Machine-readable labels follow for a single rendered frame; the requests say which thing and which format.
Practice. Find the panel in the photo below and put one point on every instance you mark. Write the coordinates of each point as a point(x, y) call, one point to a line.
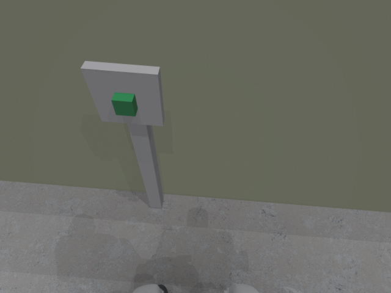
point(103, 79)

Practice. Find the button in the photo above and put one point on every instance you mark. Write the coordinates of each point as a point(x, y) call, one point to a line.
point(124, 104)

